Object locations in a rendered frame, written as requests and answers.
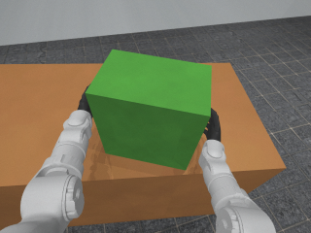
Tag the left robot upper arm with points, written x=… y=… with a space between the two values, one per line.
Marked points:
x=49 y=203

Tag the right robot upper arm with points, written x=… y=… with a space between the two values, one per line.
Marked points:
x=236 y=219

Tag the right robot forearm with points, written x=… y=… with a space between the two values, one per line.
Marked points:
x=220 y=182

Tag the pedestal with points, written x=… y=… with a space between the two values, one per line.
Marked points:
x=35 y=101

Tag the left robot forearm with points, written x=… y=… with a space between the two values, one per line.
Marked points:
x=69 y=152

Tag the right robot hand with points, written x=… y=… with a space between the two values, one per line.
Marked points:
x=214 y=127

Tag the left robot hand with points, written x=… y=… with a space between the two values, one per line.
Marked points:
x=83 y=104

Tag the carton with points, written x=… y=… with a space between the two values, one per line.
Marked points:
x=150 y=108

